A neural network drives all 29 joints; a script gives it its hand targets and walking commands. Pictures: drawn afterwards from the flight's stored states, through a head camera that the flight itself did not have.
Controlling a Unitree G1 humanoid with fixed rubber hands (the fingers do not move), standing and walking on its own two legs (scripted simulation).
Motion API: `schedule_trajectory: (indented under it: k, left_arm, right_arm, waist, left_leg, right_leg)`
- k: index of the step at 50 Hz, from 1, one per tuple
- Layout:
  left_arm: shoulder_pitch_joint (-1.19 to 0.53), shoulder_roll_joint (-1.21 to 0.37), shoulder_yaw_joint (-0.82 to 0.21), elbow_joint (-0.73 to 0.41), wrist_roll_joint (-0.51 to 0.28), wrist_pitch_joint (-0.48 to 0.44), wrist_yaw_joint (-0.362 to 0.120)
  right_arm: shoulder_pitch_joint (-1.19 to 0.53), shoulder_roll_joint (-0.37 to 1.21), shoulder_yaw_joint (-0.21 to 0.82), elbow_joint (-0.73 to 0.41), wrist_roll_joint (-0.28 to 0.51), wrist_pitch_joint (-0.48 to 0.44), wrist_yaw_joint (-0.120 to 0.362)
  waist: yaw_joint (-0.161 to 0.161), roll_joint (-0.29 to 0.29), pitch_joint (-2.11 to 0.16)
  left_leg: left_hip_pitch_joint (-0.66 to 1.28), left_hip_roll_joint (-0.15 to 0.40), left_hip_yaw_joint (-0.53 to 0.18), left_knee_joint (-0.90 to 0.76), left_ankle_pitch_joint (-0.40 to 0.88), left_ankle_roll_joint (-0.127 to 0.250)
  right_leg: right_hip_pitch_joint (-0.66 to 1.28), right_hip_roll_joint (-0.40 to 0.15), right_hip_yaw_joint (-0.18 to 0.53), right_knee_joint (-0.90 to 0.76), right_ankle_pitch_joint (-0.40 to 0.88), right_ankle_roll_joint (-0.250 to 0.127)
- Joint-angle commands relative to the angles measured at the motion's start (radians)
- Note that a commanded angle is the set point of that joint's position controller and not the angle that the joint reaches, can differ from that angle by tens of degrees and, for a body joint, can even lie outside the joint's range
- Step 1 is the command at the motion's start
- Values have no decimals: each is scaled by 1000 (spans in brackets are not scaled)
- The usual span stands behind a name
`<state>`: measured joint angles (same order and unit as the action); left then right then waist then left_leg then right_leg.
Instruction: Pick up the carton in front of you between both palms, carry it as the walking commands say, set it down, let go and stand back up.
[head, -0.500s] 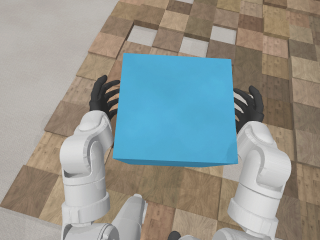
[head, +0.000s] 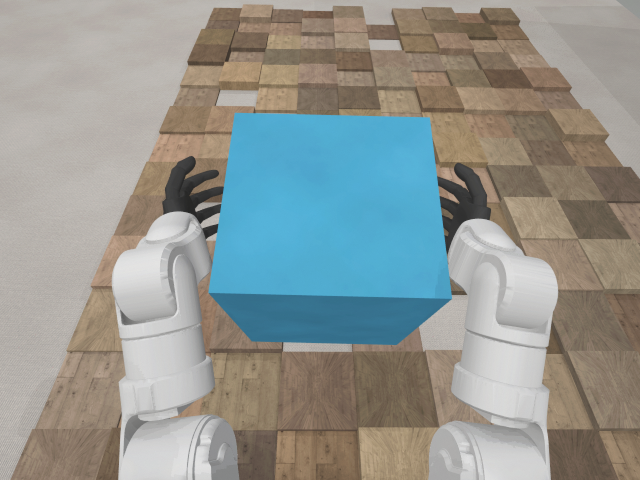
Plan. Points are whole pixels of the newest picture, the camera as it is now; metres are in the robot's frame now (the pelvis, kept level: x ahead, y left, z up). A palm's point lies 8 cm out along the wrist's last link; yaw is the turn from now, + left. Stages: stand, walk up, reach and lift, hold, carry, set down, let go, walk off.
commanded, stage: carry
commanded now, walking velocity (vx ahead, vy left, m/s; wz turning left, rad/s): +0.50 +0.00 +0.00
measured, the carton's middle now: (327, 246) +0.38 -0.02 +0.09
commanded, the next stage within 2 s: none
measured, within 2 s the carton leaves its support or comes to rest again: neither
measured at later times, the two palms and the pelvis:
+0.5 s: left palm (200, 122) +0.67 +0.19 +0.07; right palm (376, 122) +0.67 -0.12 +0.07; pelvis +0.33 +0.03 -0.02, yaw +2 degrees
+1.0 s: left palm (226, 34) +0.97 +0.17 +0.09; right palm (363, 31) +1.00 -0.13 +0.09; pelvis +0.66 +0.00 -0.01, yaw +2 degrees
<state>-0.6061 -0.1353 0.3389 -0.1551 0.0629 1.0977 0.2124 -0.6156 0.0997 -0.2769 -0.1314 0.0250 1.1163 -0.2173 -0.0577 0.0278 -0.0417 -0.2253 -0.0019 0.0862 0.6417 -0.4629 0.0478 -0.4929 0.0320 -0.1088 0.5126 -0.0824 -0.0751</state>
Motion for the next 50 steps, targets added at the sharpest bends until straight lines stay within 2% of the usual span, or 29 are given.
schedule_trajectory:
  k: [1,2,3,4,6,9,12,16,17,19,20,21,22,23,24,25,27,30,33,36,37,39,40,41,42,44,45,47,50]
  left_arm:
    - [-436,-566,-526,85,-111,19,1]
    - [-430,-610,-541,78,-128,16,-5]
    - [-468,-669,-575,51,-161,9,-18]
    - [-523,-723,-612,25,-195,0,-32]
    - [-594,-794,-676,-13,-250,-28,-58]
    - [-610,-829,-729,-17,-289,-73,-79]
    - [-570,-840,-766,-6,-316,-107,-88]
    - [-487,-802,-757,28,-280,-124,-75]
    - [-464,-793,-746,46,-259,-123,-68]
    - [-411,-764,-712,86,-201,-117,-51]
    - [-394,-751,-692,107,-176,-109,-44]
    - [-360,-728,-661,144,-164,-103,-37]
    - [-308,-710,-627,151,-156,-100,-28]
    - [-336,-726,-612,130,-150,-101,-25]
    - [-373,-755,-604,112,-144,-111,-26]
    - [-387,-773,-595,108,-138,-125,-29]
    - [-398,-782,-592,98,-123,-154,-34]
    - [-401,-750,-607,60,-110,-188,-28]
    - [-362,-712,-621,23,-119,-201,-23]
    - [-314,-656,-627,3,-134,-193,-16]
    - [-285,-636,-625,4,-134,-186,-14]
    - [-223,-605,-609,17,-132,-167,-16]
    - [-195,-591,-605,33,-128,-158,-16]
    - [-243,-561,-613,36,-147,-153,-9]
    - [-212,-610,-638,44,-175,-144,-10]
    - [-304,-672,-679,-52,-221,-137,-27]
    - [-348,-698,-710,-103,-248,-135,-35]
    - [-359,-708,-744,-172,-278,-131,-44]
    - [-318,-660,-759,-219,-295,-117,-41]
  right_arm:
    - [-528,710,571,-15,141,1,11]
    - [-537,729,567,-7,126,0,9]
    - [-535,747,554,-1,107,-7,9]
    - [-517,765,534,23,78,-17,9]
    - [-474,791,507,48,19,-43,8]
    - [-463,801,510,47,-19,-90,9]
    - [-426,788,526,29,-27,-120,12]
    - [-386,748,538,22,-24,-128,22]
    - [-372,738,539,31,-23,-126,25]
    - [-314,712,533,67,-26,-124,30]
    - [-296,681,513,92,-33,-123,27]
    - [-282,667,508,137,-29,-118,17]
    - [-261,686,527,150,-2,-123,10]
    - [-271,735,550,129,25,-134,13]
    - [-337,799,585,86,58,-148,23]
    - [-415,850,625,45,90,-163,35]
    - [-512,895,680,-12,145,-192,54]
    - [-507,878,716,-33,178,-219,58]
    - [-450,839,725,-53,191,-225,53]
    - [-357,770,696,-42,158,-218,30]
    - [-315,747,682,-31,137,-211,20]
    - [-264,718,656,-21,99,-193,3]
    - [-268,703,641,-16,88,-180,-1]
    - [-258,702,626,-25,87,-165,2]
    - [-283,688,619,-58,90,-155,2]
    - [-340,733,611,-79,97,-147,1]
    - [-334,740,603,-92,97,-145,3]
    - [-292,732,605,-122,84,-141,4]
    - [-240,677,601,-163,71,-129,-5]
  waist:
    - [152,-301,-521]
    - [147,-221,-499]
    - [153,-115,-452]
    - [150,-62,-433]
    - [143,-59,-409]
    - [151,-121,-403]
    - [153,-157,-395]
    - [152,-126,-306]
    - [131,-118,-304]
    - [39,-26,-381]
    - [-4,142,-434]
    - [-37,240,-497]
    - [-55,236,-557]
    - [-51,109,-542]
    - [-28,-7,-494]
    - [-14,-42,-465]
    - [7,2,-416]
    - [1,69,-355]
    - [5,108,-374]
    - [4,106,-386]
    - [22,83,-391]
    - [123,4,-448]
    - [123,-96,-468]
    - [122,-373,-533]
    - [138,-347,-532]
    - [131,-108,-434]
    - [122,-82,-400]
    - [111,-99,-397]
    - [114,-143,-393]
  left_leg:
    - [-515,-83,-33,547,-29,-20]
    - [-595,-19,-105,617,-29,7]
    - [-616,-4,-112,591,0,4]
    - [-624,8,-105,540,18,2]
    - [-571,25,-106,397,83,-14]
    - [-545,1,-57,238,172,-30]
    - [-486,11,-53,63,432,-21]
    - [-220,-14,11,-198,647,10]
    - [-139,-11,24,-238,686,24]
    - [202,-11,59,-264,696,25]
    - [491,226,-216,-159,1127,134]
    - [780,393,-457,-81,1263,276]
    - [773,401,-520,-85,983,315]
    - [658,353,-518,-129,725,279]
    - [543,342,-507,-172,613,247]
    - [437,344,-503,-211,525,239]
    - [293,312,-445,-265,383,219]
    - [224,266,-301,-309,453,200]
    - [186,189,-128,-260,694,122]
    - [262,155,-64,-163,811,73]
    - [276,143,-47,-99,825,52]
    - [111,98,23,204,768,-1]
    - [-154,46,9,333,350,-27]
    - [-436,-80,-10,656,-57,-60]
    - [-515,-47,-67,777,-61,-29]
    - [-559,14,-89,705,21,-14]
    - [-557,37,-89,642,59,-10]
    - [-515,42,-74,559,95,-12]
    - [-578,44,-53,436,98,-17]
  right_leg:
    - [875,-365,576,-89,291,-243]
    - [850,-364,588,-88,156,-243]
    - [792,-346,541,-92,199,-221]
    - [766,-333,500,-87,233,-188]
    - [680,-299,421,-117,242,-144]
    - [650,-272,349,-132,270,-153]
    - [628,-226,268,-111,254,-117]
    - [456,-190,171,-120,198,-55]
    - [430,-181,140,-54,248,-41]
    - [264,-96,29,240,276,8]
    - [-18,5,20,523,-217,64]
    - [-368,60,97,858,-513,105]
    - [-479,20,176,1003,-485,85]
    - [-465,-26,194,938,-436,40]
    - [-424,-58,176,851,-379,32]
    - [-377,-77,164,804,-342,33]
    - [-313,-91,142,718,-310,31]
    - [-258,-106,100,435,-227,40]
    - [-52,-47,13,195,-9,25]
    - [47,-15,-10,12,144,6]
    - [122,-16,-16,-65,206,8]
    - [497,-21,-71,-137,219,18]
    - [719,-158,128,-79,317,-10]
    - [919,-412,528,-75,469,-205]
    - [870,-403,579,-94,336,-228]
    - [721,-360,495,-127,230,-177]
    - [662,-352,464,-150,235,-154]
    - [609,-322,389,-176,222,-133]
    - [646,-311,316,-179,256,-153]
